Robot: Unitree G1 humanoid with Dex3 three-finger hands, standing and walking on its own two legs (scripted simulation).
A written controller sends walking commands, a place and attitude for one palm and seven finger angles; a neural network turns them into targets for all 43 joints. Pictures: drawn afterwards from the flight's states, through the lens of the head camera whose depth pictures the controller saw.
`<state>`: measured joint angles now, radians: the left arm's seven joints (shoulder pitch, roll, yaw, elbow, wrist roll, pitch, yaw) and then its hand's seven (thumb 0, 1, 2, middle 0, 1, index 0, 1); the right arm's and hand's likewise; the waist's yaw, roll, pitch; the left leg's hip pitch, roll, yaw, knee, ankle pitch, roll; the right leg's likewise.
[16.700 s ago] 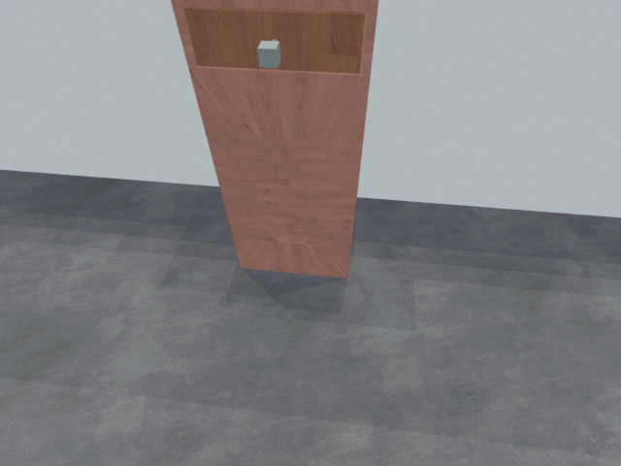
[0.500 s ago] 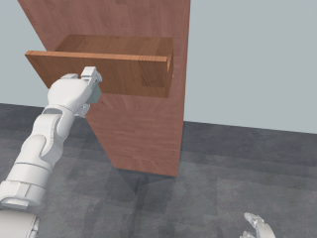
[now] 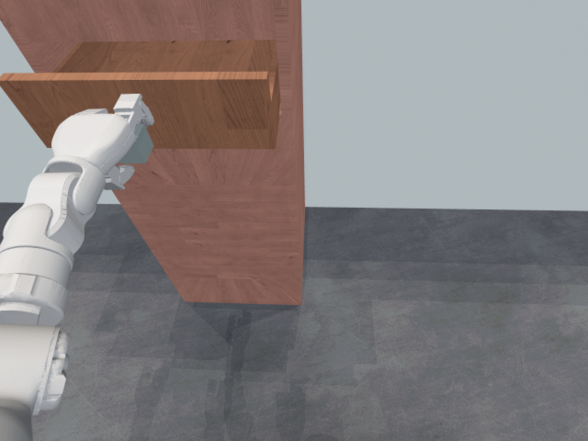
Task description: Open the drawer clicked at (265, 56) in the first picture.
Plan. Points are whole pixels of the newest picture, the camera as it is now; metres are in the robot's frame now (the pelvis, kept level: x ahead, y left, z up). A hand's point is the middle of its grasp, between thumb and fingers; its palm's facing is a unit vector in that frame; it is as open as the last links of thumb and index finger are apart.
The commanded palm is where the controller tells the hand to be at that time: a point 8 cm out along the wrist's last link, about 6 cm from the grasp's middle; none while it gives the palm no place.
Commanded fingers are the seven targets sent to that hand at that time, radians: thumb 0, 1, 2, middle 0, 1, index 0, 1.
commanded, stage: pull the drawer open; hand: left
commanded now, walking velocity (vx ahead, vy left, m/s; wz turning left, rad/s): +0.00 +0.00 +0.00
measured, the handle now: (136, 134) +0.51 +0.23 +0.14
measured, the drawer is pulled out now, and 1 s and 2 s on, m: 0.10 0.10 0.23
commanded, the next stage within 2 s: relax the arm and regain balance in 1.28 s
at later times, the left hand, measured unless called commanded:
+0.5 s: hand (117, 176) +0.44 +0.25 +0.13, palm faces +0.05 -0.03 -1.00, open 8.9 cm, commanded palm +0.38 +0.27 +0.18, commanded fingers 0.00 0.90 0.90 -0.40 -1.35 -0.40 -1.35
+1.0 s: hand (120, 170) +0.45 +0.25 +0.13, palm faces +0.02 -0.02 -1.00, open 9.1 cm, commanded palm +0.43 +0.27 +0.18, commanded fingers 0.00 0.90 0.90 -0.40 -1.35 -0.40 -1.35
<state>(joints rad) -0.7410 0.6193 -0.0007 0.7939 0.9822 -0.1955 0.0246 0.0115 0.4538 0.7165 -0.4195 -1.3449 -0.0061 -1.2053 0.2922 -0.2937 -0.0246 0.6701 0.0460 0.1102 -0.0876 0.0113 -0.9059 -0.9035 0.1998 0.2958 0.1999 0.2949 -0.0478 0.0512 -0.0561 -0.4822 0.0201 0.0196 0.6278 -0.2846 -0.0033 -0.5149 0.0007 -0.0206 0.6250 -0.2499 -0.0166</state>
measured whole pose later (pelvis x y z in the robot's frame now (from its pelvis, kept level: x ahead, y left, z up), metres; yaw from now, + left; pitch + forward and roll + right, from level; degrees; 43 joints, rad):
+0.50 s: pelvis +0.02 +0.03 +0.01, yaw -2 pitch +7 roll +0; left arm -0.53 0.54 -0.02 0.53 0.97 -0.06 0.05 0.03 0.53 0.75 -0.42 -1.34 0.00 -1.15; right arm 0.27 -0.27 -0.01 0.61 0.05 0.10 -0.06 0.01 -0.90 -0.90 0.20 0.30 0.20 0.30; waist -0.02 0.06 -0.08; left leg -0.40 0.00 0.07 0.57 -0.29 0.03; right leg -0.45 -0.02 0.04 0.57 -0.24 0.02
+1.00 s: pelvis +0.06 +0.00 +0.01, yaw +2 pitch +8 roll +0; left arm -0.52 0.54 -0.11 0.40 0.92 -0.03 -0.03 0.06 0.48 0.72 -0.42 -1.35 -0.01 -1.23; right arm 0.11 -0.26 0.01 0.64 0.04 0.13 -0.06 0.01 -0.91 -0.90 0.20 0.30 0.20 0.30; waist 0.05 0.07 -0.08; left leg -0.36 0.01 -0.01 0.56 -0.33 -0.01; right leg -0.38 -0.01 -0.05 0.55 -0.31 -0.01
